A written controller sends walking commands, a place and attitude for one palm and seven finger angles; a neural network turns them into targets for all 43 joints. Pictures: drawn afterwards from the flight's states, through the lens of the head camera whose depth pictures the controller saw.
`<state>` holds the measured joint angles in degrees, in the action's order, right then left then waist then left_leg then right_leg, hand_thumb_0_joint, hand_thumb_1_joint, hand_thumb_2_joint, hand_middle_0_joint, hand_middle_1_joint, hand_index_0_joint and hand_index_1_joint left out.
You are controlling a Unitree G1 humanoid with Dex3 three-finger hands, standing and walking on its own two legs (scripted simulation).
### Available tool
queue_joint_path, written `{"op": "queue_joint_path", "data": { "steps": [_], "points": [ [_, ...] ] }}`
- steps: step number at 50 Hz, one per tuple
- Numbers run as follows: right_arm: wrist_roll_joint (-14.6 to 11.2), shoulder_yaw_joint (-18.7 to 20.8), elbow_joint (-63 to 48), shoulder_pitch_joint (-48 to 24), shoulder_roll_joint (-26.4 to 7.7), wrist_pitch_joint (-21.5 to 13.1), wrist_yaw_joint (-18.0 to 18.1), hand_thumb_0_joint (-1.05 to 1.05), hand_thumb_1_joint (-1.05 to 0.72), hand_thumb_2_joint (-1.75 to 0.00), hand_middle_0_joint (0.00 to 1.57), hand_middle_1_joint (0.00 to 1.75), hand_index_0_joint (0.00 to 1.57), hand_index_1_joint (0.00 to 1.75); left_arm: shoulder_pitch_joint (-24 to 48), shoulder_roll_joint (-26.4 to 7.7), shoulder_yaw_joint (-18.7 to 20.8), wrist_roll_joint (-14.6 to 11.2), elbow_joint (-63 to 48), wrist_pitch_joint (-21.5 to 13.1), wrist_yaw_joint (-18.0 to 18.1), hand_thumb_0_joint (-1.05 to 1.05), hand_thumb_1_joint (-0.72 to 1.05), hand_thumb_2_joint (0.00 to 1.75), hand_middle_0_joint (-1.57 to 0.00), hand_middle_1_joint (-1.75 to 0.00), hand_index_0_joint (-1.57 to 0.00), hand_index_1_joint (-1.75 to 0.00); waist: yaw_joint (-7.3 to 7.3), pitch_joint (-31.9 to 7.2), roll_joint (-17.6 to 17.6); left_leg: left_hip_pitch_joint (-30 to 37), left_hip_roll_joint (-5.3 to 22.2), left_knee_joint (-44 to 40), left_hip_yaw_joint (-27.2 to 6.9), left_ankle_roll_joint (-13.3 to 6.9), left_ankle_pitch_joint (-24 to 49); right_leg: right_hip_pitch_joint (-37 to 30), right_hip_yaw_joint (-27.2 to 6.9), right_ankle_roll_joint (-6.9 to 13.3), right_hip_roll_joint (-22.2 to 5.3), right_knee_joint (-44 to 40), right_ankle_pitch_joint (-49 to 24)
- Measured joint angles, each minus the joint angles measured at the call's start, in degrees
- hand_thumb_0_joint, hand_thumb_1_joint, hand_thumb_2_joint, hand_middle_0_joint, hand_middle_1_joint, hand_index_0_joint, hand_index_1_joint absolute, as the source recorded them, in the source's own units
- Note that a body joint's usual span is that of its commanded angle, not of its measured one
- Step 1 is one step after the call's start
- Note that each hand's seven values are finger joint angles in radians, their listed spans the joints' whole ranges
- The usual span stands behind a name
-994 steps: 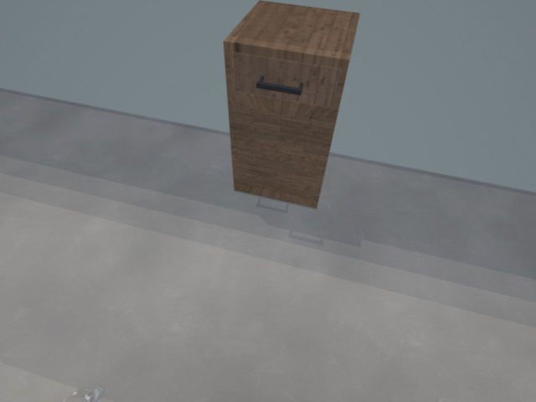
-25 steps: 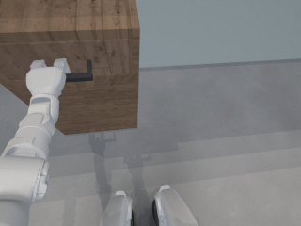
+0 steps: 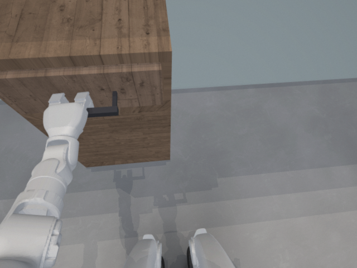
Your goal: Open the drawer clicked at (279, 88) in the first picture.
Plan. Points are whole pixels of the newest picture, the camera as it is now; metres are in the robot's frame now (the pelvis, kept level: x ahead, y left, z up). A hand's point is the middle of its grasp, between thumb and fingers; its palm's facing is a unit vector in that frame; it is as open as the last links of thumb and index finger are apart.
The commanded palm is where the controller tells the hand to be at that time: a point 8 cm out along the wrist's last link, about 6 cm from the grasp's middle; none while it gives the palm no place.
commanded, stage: pull the drawer open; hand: left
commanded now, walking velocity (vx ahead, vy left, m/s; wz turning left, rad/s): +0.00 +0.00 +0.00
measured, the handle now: (84, 105) +0.49 +0.23 -0.02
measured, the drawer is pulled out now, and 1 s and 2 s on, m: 0.02 0.15 0.28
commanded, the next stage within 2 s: none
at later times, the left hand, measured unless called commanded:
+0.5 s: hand (74, 157) +0.37 +0.24 -0.05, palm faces -0.04 -0.05 -1.00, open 5.1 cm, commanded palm +0.34 +0.23 +0.01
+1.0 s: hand (72, 184) +0.30 +0.23 -0.05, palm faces -0.04 -0.05 -1.00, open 5.1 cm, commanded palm +0.27 +0.23 +0.01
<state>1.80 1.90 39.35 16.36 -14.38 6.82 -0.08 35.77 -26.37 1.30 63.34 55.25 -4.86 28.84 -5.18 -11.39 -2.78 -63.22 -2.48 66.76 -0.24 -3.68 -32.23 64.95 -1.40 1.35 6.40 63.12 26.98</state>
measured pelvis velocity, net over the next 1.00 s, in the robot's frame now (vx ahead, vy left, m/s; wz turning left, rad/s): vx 0.00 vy -0.01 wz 0.02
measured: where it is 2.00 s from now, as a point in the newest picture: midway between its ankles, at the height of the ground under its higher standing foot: outside the picture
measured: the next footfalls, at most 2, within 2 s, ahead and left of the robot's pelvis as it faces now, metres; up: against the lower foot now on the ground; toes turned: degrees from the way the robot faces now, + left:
none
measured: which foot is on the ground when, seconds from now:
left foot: down 0.00-1.00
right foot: down 0.00-1.00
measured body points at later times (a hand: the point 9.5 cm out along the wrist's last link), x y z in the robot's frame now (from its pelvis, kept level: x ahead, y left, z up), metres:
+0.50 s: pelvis +0.01 +0.00 +0.02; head +0.12 +0.01 +0.45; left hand +0.36 +0.24 +0.00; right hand +0.14 -0.25 -0.11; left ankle -0.02 +0.08 -0.64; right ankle +0.01 -0.11 -0.64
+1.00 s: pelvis +0.00 -0.01 +0.02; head +0.09 -0.01 +0.46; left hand +0.30 +0.23 +0.01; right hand +0.14 -0.26 -0.11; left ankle -0.02 +0.08 -0.64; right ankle +0.01 -0.11 -0.64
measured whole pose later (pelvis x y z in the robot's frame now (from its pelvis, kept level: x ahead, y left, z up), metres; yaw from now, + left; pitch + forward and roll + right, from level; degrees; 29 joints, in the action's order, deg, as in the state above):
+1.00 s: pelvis +0.00 -0.01 +0.02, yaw +1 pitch +22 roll -1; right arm 1.7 2.2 36.6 10.6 -13.1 7.7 0.7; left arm 5.7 -17.8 -2.3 64.7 33.5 -0.4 33.9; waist -1.0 -12.1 -1.9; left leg -52.8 -2.9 62.9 -0.2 -2.9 -31.6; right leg 55.2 -1.6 2.3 5.8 60.9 27.3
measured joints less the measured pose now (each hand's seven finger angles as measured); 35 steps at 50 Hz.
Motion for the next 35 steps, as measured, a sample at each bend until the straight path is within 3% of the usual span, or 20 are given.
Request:
{"op": "queue_joint_path", "data": {
  "steps": [9,18,25,35],
  "points": [
    [0.2,0.5,-1.2,-2.2,0.5,1.4,-0.4,0.01,-0.91,-0.9,0.2,0.3,0.2,0.3,-8.4,3.6,-0.6,0.9,-6.3,-0.2,2.5,0.01,0.83,0.85,-0.33,-1.35,-0.42,-1.35,1.84,-0.5,0.5,4.2,-0.2,-2.5,0.2,-0.3,-0.1,-4.1,-0.5,-0.2,-0.2,-2.2,0.4],
    [0.2,0.8,-2.5,-4.4,0.7,2.3,-0.6,0.01,-0.91,-0.9,0.2,0.3,0.2,0.3,-14.4,6.4,-3.3,1.9,-11.2,2.6,4.3,0.01,0.82,0.86,-0.34,-1.35,-0.42,-1.35,3.11,-0.6,0.5,6.7,-0.5,-3.4,-0.5,-0.2,-0.2,-7.0,0.2,-0.1,-0.6,-3.2,0.6],
    [0.1,0.5,-2.9,-5.3,1.3,2.6,-0.2,0.01,-0.91,-0.9,0.2,0.3,0.2,0.3,-17.4,7.6,-4.5,1.6,-13.1,4.6,3.8,0.0,0.81,0.86,-0.35,-1.35,-0.42,-1.35,3.59,-0.5,0.7,8.5,-0.6,-4.1,-0.7,0.0,0.2,-8.7,0.4,0.1,-0.7,-3.8,0.4],
    [0.0,0.3,-3.1,-5.1,1.3,2.1,0.3,0.01,-0.91,-0.9,0.2,0.3,0.2,0.3,-22.0,7.7,-4.2,1.8,-15.8,4.0,4.2,0.0,0.81,0.85,-0.36,-1.35,-0.42,-1.35,3.81,-0.8,0.7,9.1,-0.5,-3.7,-0.5,0.3,0.3,-9.0,0.3,0.5,-0.7,-2.9,0.4]
  ]
}}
